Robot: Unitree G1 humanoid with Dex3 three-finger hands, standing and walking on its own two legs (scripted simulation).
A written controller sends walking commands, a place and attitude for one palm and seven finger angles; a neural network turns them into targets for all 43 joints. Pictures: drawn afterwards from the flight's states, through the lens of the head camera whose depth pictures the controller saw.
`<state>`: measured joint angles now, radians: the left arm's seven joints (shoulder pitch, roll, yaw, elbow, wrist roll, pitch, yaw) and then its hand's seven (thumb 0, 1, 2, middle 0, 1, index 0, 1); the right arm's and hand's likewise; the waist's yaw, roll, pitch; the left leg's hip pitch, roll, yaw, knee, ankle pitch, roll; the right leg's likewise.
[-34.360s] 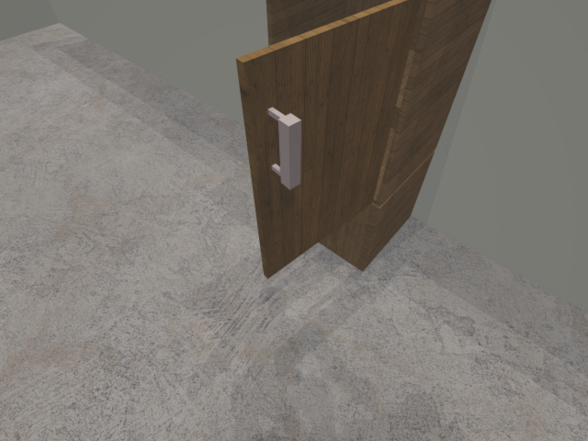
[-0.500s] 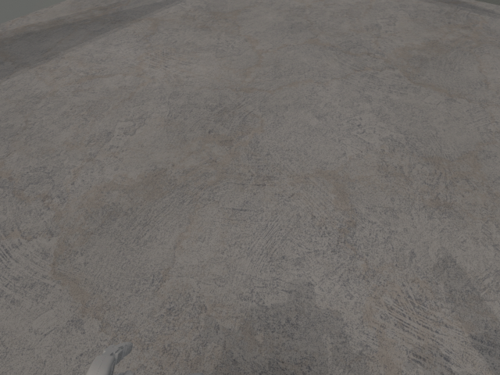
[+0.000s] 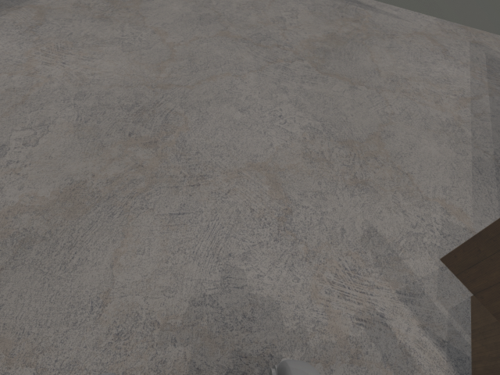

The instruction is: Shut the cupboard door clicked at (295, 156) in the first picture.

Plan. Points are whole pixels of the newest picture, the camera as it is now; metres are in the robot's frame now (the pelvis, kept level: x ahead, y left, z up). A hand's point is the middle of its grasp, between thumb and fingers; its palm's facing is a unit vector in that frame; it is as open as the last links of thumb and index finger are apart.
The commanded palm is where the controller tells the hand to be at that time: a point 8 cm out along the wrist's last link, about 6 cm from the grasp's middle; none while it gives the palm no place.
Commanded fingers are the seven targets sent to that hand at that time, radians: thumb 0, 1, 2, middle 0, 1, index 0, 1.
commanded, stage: turn to face it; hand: left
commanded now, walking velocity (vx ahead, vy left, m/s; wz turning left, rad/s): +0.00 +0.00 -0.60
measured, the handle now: out of the picture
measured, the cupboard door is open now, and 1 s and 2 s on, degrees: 54 54 54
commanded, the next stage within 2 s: take the last steps up to it in 1.64 s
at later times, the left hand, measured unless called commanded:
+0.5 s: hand (171, 370) +0.14 +0.14 -0.16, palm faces -0.27 -0.93 -0.25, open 7.4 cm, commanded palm none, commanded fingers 0.00 0.90 0.90 -0.20 -0.30 -0.20 -0.30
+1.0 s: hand (200, 320) +0.23 +0.10 -0.16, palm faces -0.55 -0.80 -0.24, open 7.4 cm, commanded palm none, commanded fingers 0.00 0.90 0.90 -0.20 -0.30 -0.20 -0.30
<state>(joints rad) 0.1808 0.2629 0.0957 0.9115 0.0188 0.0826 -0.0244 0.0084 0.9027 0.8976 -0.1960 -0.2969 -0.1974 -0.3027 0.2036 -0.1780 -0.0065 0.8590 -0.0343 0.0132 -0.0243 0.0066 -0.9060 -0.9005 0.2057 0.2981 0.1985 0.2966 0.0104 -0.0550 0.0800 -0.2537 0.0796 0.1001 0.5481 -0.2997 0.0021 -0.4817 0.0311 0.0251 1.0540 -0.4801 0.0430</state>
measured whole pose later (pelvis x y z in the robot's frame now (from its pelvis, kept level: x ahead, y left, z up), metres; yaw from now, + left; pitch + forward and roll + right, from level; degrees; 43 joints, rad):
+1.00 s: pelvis +0.01 -0.02 +0.00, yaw -36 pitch +0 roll -1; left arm 0.13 0.26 0.09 0.90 0.01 0.08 -0.04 0.01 0.91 0.90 -0.19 -0.30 -0.19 -0.30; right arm 0.26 -0.21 -0.03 0.89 -0.04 0.02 -0.01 0.01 -0.90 -0.90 0.21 0.30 0.20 0.30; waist -0.02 0.02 0.09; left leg -0.22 0.16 0.22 0.55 -0.31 -0.03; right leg -0.37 -0.03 -0.06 0.81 -0.44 0.04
